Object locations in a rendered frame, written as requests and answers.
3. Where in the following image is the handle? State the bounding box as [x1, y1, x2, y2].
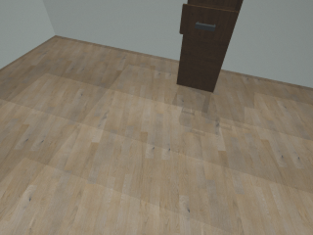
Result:
[195, 22, 216, 31]

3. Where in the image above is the cabinet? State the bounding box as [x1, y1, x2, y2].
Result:
[176, 0, 244, 93]

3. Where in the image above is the drawer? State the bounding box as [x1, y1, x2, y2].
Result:
[179, 4, 239, 42]

